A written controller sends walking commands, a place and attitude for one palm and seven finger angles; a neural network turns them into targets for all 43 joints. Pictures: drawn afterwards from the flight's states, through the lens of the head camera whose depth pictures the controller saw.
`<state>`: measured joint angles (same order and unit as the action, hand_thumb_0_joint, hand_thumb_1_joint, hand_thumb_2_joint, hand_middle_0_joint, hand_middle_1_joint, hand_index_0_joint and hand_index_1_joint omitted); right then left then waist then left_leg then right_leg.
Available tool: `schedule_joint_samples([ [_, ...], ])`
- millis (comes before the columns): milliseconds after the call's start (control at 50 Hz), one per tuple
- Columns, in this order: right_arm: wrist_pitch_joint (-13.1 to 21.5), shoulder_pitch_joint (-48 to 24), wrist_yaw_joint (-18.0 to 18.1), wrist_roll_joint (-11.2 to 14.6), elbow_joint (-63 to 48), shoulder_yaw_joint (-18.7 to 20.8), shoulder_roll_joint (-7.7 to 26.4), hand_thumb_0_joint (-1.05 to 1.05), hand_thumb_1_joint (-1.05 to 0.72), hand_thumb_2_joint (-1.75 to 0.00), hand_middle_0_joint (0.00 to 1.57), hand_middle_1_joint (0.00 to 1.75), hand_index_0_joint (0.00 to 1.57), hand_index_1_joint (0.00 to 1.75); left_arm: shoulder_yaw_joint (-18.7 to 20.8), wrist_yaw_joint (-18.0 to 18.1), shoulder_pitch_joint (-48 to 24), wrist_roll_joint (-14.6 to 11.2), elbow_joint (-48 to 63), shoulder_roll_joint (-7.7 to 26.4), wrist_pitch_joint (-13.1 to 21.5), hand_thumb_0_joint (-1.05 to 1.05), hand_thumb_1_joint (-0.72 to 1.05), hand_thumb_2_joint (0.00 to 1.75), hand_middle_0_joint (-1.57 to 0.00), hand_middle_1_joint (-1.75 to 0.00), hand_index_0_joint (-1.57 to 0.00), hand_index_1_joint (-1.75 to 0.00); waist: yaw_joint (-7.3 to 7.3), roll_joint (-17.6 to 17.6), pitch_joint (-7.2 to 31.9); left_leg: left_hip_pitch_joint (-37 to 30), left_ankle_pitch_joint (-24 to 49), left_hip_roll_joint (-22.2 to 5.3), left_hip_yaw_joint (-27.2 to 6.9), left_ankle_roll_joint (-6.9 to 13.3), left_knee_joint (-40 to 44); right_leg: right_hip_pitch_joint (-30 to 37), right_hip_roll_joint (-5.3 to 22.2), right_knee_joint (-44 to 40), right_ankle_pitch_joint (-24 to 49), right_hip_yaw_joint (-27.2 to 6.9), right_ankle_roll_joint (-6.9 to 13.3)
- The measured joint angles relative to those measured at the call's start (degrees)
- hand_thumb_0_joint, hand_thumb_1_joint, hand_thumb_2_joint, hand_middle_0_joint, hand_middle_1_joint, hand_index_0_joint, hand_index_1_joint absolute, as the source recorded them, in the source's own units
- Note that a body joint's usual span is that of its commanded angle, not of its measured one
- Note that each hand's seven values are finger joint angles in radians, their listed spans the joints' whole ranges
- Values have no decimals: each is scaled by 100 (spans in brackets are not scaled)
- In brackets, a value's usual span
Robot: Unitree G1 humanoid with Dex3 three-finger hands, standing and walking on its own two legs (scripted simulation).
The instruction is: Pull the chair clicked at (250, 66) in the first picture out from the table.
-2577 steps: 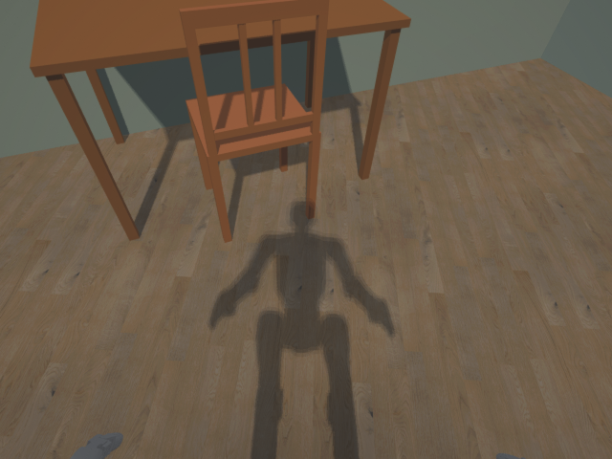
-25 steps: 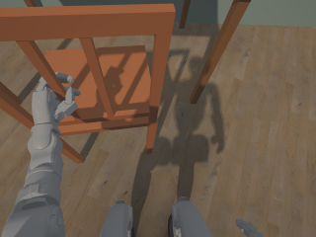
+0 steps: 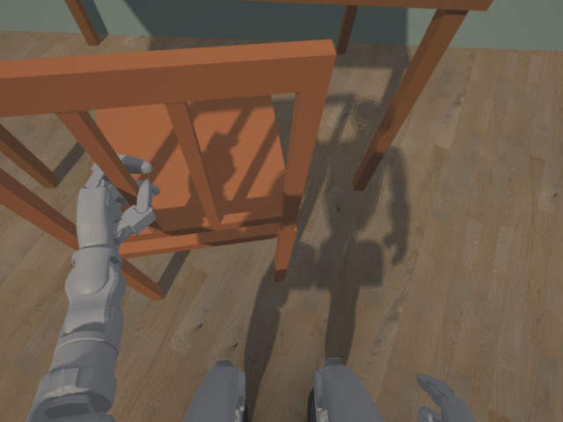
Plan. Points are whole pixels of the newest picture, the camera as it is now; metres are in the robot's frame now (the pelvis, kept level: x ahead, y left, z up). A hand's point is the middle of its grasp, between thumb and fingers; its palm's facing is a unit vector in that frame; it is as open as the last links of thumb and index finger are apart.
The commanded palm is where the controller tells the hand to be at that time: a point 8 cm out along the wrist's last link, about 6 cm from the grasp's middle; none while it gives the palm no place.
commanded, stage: step backward, pulling the chair out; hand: left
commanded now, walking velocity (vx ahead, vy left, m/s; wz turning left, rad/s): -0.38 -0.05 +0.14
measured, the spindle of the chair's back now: (126, 184) +0.42 +0.22 +0.02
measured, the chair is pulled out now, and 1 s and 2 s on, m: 0.22 0.35 0.36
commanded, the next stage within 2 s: none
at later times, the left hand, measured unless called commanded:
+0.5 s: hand (157, 225) +0.37 +0.17 +0.02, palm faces +0.13 -0.98 -0.16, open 5.0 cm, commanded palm +0.33 +0.21 +0.02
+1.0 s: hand (172, 306) +0.26 +0.13 +0.02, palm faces +0.08 -0.98 -0.19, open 5.1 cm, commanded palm +0.26 +0.19 +0.03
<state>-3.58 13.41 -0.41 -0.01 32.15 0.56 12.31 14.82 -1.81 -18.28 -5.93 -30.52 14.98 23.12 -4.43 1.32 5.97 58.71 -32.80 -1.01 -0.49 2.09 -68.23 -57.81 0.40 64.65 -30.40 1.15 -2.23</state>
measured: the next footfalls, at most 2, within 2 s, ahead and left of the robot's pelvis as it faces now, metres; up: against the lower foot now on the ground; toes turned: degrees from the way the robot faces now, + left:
none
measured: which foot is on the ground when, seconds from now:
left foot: down 0.00-1.00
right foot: down 0.00-1.00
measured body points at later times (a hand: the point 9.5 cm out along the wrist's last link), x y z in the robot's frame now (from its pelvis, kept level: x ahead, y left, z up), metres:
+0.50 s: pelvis -0.01 +0.00 +0.08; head +0.10 +0.01 +0.52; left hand +0.35 +0.22 +0.03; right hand +0.06 -0.27 -0.04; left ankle -0.01 +0.10 -0.64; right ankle +0.00 -0.14 -0.64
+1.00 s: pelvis -0.09 -0.02 +0.08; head -0.01 -0.02 +0.52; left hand +0.25 +0.19 +0.04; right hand +0.01 -0.28 -0.04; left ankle -0.01 +0.10 -0.64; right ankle +0.00 -0.14 -0.64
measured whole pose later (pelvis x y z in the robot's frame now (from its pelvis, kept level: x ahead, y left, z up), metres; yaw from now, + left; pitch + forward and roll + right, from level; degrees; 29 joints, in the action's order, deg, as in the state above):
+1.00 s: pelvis -0.09 -0.02 +0.08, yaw +1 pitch +5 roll -1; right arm -1.9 12.8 6.5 2.6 38.9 -0.4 13.9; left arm 4.1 6.3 -24.3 -3.1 -58.4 10.9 14.5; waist -3.8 1.6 -4.7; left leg 28.7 -10.5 -1.0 -0.1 0.1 -34.3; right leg -27.8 0.7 30.9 -8.0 2.9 0.0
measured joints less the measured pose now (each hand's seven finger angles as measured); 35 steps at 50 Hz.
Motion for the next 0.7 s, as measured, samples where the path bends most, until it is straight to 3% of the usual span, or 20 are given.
schedule_joint_samples([
  [60, -212, 10, 282, 141, -87, -37, -77, 1, -90, -90, 20, 30, 20, 30, -274, 395, -148, 238, -177, 59, -843, 1, 76, 81, -42, -136, -41, -145, -20, 38, -274, -756, 260, 72, 4, -38, 712, 745, 68, -656, 257, 8, 35],
  [120, -305, 101, 424, 205, -120, -118, -98, 1, -90, -90, 20, 30, 20, 30, -281, 650, -194, 96, -741, -101, -1186, 2, 76, 81, -35, -124, -43, -145, -62, 98, -240, -1380, 622, 78, 39, -77, 1500, 1311, 83, -1360, 700, 10, 66],
  [240, -367, 255, 524, 210, 75, -199, -52, 1, -90, -89, 20, 30, 20, 30, -363, 780, -482, 205, -1799, -129, -1120, 3, 76, 80, -30, -111, -47, -145, -126, -91, -244, -2253, 1062, 23, 6, -105, 2537, 2151, 62, -2334, 1269, 166, 95],
  [360, -344, 222, 528, 109, 240, -45, 107, 1, -90, -90, 20, 30, 20, 30, -482, 732, -659, 297, -2234, 10, -944, 2, 77, 79, -30, -109, -49, -145, -182, -210, -495, -2634, 1282, 20, 28, -102, 2890, 2611, 49, -2838, 1428, 160, 122],
  [540, -376, 127, 536, 126, 317, -1, 131, 1, -90, -90, 20, 30, 20, 30, -496, 691, -479, 246, -2097, -73, -859, 1, 75, 77, -30, -108, -48, -145, -162, -67, -878, -2860, 1622, -30, 141, -161, 3229, 2884, -2, -3353, 1761, 67, 139],
  [700, -330, -5, 621, 196, 406, -75, 46, 1, -90, -90, 20, 30, 20, 30, -746, 759, -530, 286, -2260, -199, -997, 1, 74, 77, -28, -109, -47, -145, -113, -91, -919, -2944, 1912, 18, 164, -132, 3437, 2916, 45, -3447, 1985, 51, 125],
])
